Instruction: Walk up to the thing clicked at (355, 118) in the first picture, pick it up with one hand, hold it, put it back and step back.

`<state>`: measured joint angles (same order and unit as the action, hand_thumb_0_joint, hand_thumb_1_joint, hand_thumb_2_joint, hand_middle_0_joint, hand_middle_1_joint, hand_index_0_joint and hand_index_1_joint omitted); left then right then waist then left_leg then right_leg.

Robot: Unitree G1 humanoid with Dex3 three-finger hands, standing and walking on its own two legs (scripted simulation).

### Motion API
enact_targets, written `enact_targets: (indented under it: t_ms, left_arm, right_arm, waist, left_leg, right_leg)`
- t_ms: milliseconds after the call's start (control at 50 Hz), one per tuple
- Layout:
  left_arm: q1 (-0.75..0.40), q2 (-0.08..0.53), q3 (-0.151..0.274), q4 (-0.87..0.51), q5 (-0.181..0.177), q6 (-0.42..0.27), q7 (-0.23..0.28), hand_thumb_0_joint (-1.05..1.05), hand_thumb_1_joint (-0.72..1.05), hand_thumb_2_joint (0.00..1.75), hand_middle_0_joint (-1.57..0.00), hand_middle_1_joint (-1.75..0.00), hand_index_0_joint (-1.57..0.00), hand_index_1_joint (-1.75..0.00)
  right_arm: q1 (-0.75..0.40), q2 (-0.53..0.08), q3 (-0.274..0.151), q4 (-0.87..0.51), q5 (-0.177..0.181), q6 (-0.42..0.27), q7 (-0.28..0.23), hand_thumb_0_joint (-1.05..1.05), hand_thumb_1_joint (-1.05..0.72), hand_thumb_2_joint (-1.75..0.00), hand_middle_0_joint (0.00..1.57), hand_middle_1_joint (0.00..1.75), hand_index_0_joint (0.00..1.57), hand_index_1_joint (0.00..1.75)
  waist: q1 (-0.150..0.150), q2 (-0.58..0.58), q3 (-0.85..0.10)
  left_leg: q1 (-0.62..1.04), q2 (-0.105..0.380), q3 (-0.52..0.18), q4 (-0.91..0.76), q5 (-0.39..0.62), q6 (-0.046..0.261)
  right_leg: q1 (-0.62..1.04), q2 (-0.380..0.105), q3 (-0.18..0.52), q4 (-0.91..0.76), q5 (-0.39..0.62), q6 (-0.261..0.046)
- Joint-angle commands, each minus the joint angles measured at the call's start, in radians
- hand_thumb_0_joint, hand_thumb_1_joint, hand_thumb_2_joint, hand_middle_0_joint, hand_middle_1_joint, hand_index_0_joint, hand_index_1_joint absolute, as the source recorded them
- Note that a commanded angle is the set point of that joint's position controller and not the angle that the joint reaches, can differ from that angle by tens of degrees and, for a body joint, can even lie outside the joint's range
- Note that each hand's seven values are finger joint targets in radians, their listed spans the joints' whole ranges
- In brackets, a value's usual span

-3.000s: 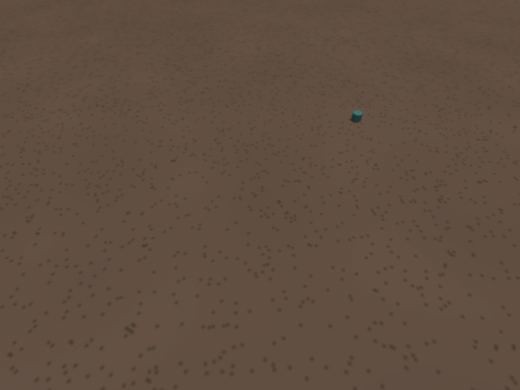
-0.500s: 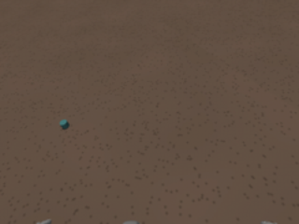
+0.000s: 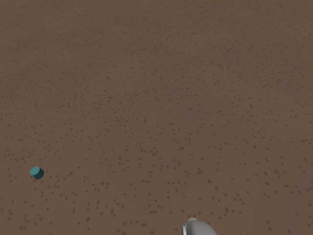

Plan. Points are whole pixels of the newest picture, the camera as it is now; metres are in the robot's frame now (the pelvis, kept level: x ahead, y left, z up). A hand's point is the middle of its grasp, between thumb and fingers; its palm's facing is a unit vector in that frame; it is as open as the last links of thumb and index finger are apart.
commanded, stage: walk up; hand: left
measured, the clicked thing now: (37, 172) +0.69 +0.82 -0.72
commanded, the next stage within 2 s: none
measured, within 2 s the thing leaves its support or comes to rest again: neither
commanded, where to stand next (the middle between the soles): +0.24 +0.81 m, yaw -31 degrees
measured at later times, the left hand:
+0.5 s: hand out of the picture +0.20 +0.56 -0.14, palm faces -0.15 -0.74 -0.65, open 7.4 cm
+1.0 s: hand out of the picture +0.27 +0.71 -0.11, palm faces -0.26 -0.73 -0.63, open 7.4 cm
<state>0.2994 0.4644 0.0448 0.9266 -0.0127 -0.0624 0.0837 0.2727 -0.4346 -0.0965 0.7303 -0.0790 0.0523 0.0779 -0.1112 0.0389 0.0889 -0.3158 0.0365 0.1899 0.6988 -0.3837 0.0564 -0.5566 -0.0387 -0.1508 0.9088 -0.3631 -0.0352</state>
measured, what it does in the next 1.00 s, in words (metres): steps to the left, turning right: right foot, then left foot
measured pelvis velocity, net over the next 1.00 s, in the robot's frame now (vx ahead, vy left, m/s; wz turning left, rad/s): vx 0.12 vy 0.41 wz -0.28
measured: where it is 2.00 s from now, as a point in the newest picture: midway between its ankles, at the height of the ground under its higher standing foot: outside the picture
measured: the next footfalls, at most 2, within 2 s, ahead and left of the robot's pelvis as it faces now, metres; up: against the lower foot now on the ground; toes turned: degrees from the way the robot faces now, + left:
right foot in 0.06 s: +0.13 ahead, -0.07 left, +0.00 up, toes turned -9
left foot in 0.42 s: +0.17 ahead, +0.35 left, +0.00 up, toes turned -5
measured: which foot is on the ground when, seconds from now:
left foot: down 0.00-0.06, up 0.08-0.40, down 0.42-0.72, up 0.74-1.00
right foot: up 0.00-0.04, down 0.06-0.44, up 0.46-0.70, down 0.72-1.00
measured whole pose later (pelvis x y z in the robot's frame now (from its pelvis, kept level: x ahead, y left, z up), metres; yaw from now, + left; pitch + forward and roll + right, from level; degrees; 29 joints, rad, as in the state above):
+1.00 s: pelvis +0.12 +0.41 -0.03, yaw -16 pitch -1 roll +0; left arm 0.34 0.46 0.05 0.77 0.05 -0.07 0.10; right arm 0.22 -0.49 -0.12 0.67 -0.07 0.12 0.10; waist 0.00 0.13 0.11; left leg -0.58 0.12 -0.09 1.20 -0.46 0.00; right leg -0.55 -0.10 0.02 0.84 -0.29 -0.02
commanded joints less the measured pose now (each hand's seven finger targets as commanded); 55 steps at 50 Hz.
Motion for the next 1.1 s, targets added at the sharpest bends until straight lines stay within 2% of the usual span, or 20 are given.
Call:
enact_targets:
  t_ms: [0, 20, 60, 180, 340, 380, 400, 420, 440, 460, 560, 660, 680, 700, 740, 860, 980, 1040, 1060, 1080]
  left_arm:
    - [0.345, 0.252, 0.116, 0.025, 0.014, -0.023, 0.037, 0.00, 0.90, 0.90, -0.20, -0.30, -0.20, -0.30]
    - [0.383, 0.325, 0.139, 0.010, 0.026, -0.025, 0.053, 0.00, 0.90, 0.90, -0.20, -0.30, -0.20, -0.30]
    - [0.187, 0.360, 0.125, -0.099, 0.006, -0.017, 0.065, 0.00, 0.90, 0.90, -0.20, -0.30, -0.20, -0.30]
    - [0.030, 0.313, 0.118, -0.147, 0.043, -0.039, 0.047, 0.00, 0.90, 0.90, -0.20, -0.30, -0.20, -0.30]
    - [0.071, 0.394, 0.152, -0.158, 0.059, -0.036, 0.040, 0.00, 0.90, 0.90, -0.20, -0.30, -0.20, -0.30]
    - [-0.042, 0.385, 0.141, -0.185, 0.053, -0.033, 0.044, 0.00, 0.90, 0.90, -0.20, -0.30, -0.20, -0.30]
    - [-0.053, 0.308, 0.114, -0.185, 0.048, -0.026, 0.044, 0.00, 0.90, 0.90, -0.20, -0.30, -0.20, -0.30]
    - [-0.024, 0.171, 0.075, -0.188, 0.037, -0.019, 0.048, 0.00, 0.90, 0.90, -0.20, -0.30, -0.20, -0.30]
    - [-0.074, 0.192, 0.066, -0.195, 0.022, -0.020, 0.078, 0.00, 0.90, 0.90, -0.20, -0.30, -0.20, -0.30]
    - [-0.070, 0.227, 0.060, -0.166, 0.020, -0.023, 0.079, 0.00, 0.90, 0.90, -0.20, -0.30, -0.20, -0.30]
    - [0.088, 0.220, 0.073, -0.064, -0.012, -0.017, 0.044, 0.00, 0.90, 0.90, -0.20, -0.30, -0.20, -0.30]
    - [0.272, 0.189, 0.083, -0.066, -0.001, -0.019, 0.047, 0.00, 0.90, 0.90, -0.20, -0.30, -0.20, -0.30]
    - [0.333, 0.243, 0.108, -0.069, 0.018, -0.021, 0.058, 0.00, 0.90, 0.90, -0.20, -0.30, -0.20, -0.30]
    - [0.330, 0.312, 0.130, -0.104, 0.041, -0.023, 0.069, 0.00, 0.90, 0.90, -0.20, -0.30, -0.20, -0.30]
    - [0.182, 0.341, 0.125, -0.186, 0.027, -0.021, 0.078, 0.00, 0.90, 0.90, -0.20, -0.30, -0.20, -0.30]
    - [0.052, 0.307, 0.124, -0.213, 0.049, -0.031, 0.049, 0.00, 0.90, 0.90, -0.20, -0.30, -0.20, -0.30]
    - [0.072, 0.382, 0.153, -0.202, 0.072, -0.026, 0.037, 0.00, 0.90, 0.90, -0.20, -0.30, -0.20, -0.30]
    - [-0.010, 0.375, 0.139, -0.205, 0.061, -0.014, 0.038, 0.00, 0.90, 0.90, -0.20, -0.30, -0.20, -0.30]
    - [-0.025, 0.310, 0.119, -0.202, 0.061, -0.007, 0.041, 0.00, 0.90, 0.90, -0.20, -0.30, -0.20, -0.30]
    - [-0.019, 0.188, 0.083, -0.203, 0.045, 0.000, 0.048, 0.00, 0.90, 0.90, -0.20, -0.30, -0.20, -0.30]
  right_arm:
    - [-0.209, -0.164, -0.038, -0.171, 0.012, -0.019, -0.003, 0.00, -0.90, -0.90, 0.20, 0.30, 0.20, 0.30]
    - [-0.142, -0.109, -0.019, -0.170, 0.018, -0.018, -0.004, 0.00, -0.90, -0.90, 0.20, 0.30, 0.20, 0.30]
    - [-0.067, -0.232, -0.059, -0.141, 0.007, 0.018, -0.020, 0.00, -0.90, -0.90, 0.20, 0.30, 0.20, 0.30]
    - [-0.011, -0.247, -0.070, -0.047, 0.008, 0.030, 0.010, 0.00, -0.90, -0.90, 0.20, 0.30, 0.20, 0.30]
    - [-0.107, -0.234, -0.086, -0.098, 0.011, 0.025, 0.028, 0.00, -0.90, -0.90, 0.20, 0.30, 0.20, 0.30]
    - [0.027, -0.240, -0.106, -0.071, 0.007, 0.012, 0.021, 0.00, -0.90, -0.90, 0.20, 0.30, 0.20, 0.30]
    - [0.141, -0.255, -0.121, -0.028, -0.003, -0.001, 0.012, 0.00, -0.90, -0.90, 0.20, 0.30, 0.20, 0.30]
    - [0.156, -0.356, -0.140, -0.041, -0.027, -0.013, 0.001, 0.00, -0.90, -0.90, 0.20, 0.30, 0.20, 0.30]
    - [0.073, -0.434, -0.146, -0.057, 0.003, -0.020, -0.014, 0.00, -0.90, -0.90, 0.20, 0.30, 0.20, 0.30]
    - [-0.006, -0.374, -0.137, -0.087, 0.005, -0.020, -0.021, 0.00, -0.90, -0.90, 0.20, 0.30, 0.20, 0.30]
    - [-0.061, -0.228, -0.089, -0.135, 0.002, -0.017, -0.039, 0.00, -0.90, -0.90, 0.20, 0.30, 0.20, 0.30]
    - [-0.164, -0.195, -0.065, -0.215, -0.004, 0.012, -0.030, 0.00, -0.90, -0.90, 0.20, 0.30, 0.20, 0.30]
    - [-0.140, -0.155, -0.050, -0.228, 0.005, 0.009, -0.026, 0.00, -0.90, -0.90, 0.20, 0.30, 0.20, 0.30]
    - [-0.052, -0.104, -0.034, -0.229, 0.017, 0.010, -0.022, 0.00, -0.90, -0.90, 0.20, 0.30, 0.20, 0.30]
    - [-0.034, -0.219, -0.074, -0.214, 0.004, 0.042, -0.043, 0.00, -0.90, -0.90, 0.20, 0.30, 0.20, 0.30]
    - [0.006, -0.229, -0.090, -0.143, 0.003, 0.046, -0.002, 0.00, -0.90, -0.90, 0.20, 0.30, 0.20, 0.30]
    - [-0.057, -0.219, -0.090, -0.160, 0.011, 0.048, 0.014, 0.00, -0.90, -0.90, 0.20, 0.30, 0.20, 0.30]
    - [0.091, -0.230, -0.108, -0.109, 0.010, 0.036, 0.011, 0.00, -0.90, -0.90, 0.20, 0.30, 0.20, 0.30]
    - [0.188, -0.250, -0.119, -0.075, 0.002, 0.025, 0.006, 0.00, -0.90, -0.90, 0.20, 0.30, 0.20, 0.30]
    - [0.213, -0.343, -0.133, -0.081, -0.017, 0.012, -0.005, 0.00, -0.90, -0.90, 0.20, 0.30, 0.20, 0.30]
  waist:
    - [0.219, -0.067, -0.198]
    - [0.237, -0.264, -0.202]
    - [0.141, -0.061, -0.170]
    - [0.060, -0.114, -0.057]
    - [0.112, -0.206, -0.084]
    - [0.005, -0.197, -0.131]
    - [-0.056, -0.039, -0.169]
    - [-0.075, 0.354, -0.116]
    - [-0.047, 0.489, -0.091]
    - [-0.012, 0.319, -0.045]
    - [0.037, 0.226, -0.132]
    - [0.162, 0.108, -0.150]
    - [0.202, 0.004, -0.179]
    - [0.191, -0.199, -0.219]
    - [0.142, -0.018, -0.204]
    - [0.081, -0.116, -0.084]
    - [0.129, -0.242, -0.083]
    - [0.039, -0.213, -0.146]
    - [-0.020, -0.067, -0.168]
    - [-0.044, 0.287, -0.095]
  left_leg:
    - [-0.265, 0.135, -0.091, 0.148, 0.360, 0.040]
    - [-0.515, 0.027, -0.094, 0.368, -0.117, -0.043]
    - [-0.536, 0.039, -0.301, 0.661, -0.186, -0.109]
    - [-0.326, 0.108, -0.300, 0.558, 0.012, -0.071]
    - [-0.252, 0.082, -0.207, 0.307, -0.116, -0.048]
    - [-0.027, 0.072, -0.209, 0.117, -0.011, -0.035]
    - [0.139, 0.016, -0.205, -0.034, -0.048, -0.042]
    - [0.176, 0.191, -0.491, -0.245, 0.016, -0.019]
    - [0.113, 0.300, -0.762, -0.367, 0.086, 0.078]
    - [0.032, 0.312, -0.740, -0.360, 0.111, 0.113]
    - [0.188, 0.196, -0.353, -0.083, 0.672, 0.159]
    - [-0.103, 0.130, -0.207, 0.078, 0.549, 0.078]
    - [-0.224, 0.077, -0.166, 0.239, 0.488, 0.016]
    - [-0.487, 0.002, -0.189, 0.422, -0.149, -0.054]
    - [-0.477, 0.030, -0.335, 0.727, -0.238, -0.074]
    - [-0.335, 0.062, -0.295, 0.660, -0.030, -0.058]
    - [-0.253, 0.069, -0.212, 0.371, -0.155, -0.039]
    - [0.010, 0.035, -0.168, 0.162, -0.081, -0.013]
    - [0.111, 0.008, -0.194, 0.014, -0.123, -0.007]
    - [0.088, 0.190, -0.528, -0.227, -0.128, 0.040]
  right_leg:
    - [0.604, -0.035, 0.115, -0.336, 0.223, -0.041]
    - [0.767, -0.209, 0.425, -0.444, 0.102, -0.111]
    - [0.525, -0.479, 0.856, -0.583, -0.149, -0.284]
    - [0.135, -0.225, 0.404, -0.489, -0.100, -0.164]
    - [0.102, -0.217, 0.420, -0.348, -0.028, -0.195]
    - [-0.032, -0.219, 0.386, -0.212, 0.111, -0.153]
    - [-0.122, -0.114, 0.268, 0.025, 0.120, -0.086]
    - [-0.344, 0.104, 0.112, 0.329, -0.179, -0.017]
    - [-0.399, 0.110, 0.228, 0.416, -0.317, -0.038]
    - [-0.361, 0.060, 0.242, 0.457, -0.252, -0.028]
    - [-0.170, 0.014, 0.102, 0.227, -0.122, 0.016]
    - [0.343, 0.006, 0.081, -0.287, 0.192, -0.037]
    - [0.519, -0.025, 0.173, -0.375, 0.212, -0.050]
    - [0.704, -0.272, 0.550, -0.402, 0.248, -0.136]
    - [0.448, -0.520, 0.871, -0.528, 0.052, -0.333]
    - [0.123, -0.224, 0.430, -0.437, -0.128, -0.182]
    - [0.059, -0.213, 0.451, -0.397, -0.197, -0.191]
    - [-0.089, -0.196, 0.392, -0.288, -0.132, -0.135]
    - [-0.163, -0.107, 0.282, -0.077, -0.144, -0.080]
    - [-0.355, 0.120, 0.112, 0.283, -0.261, -0.016]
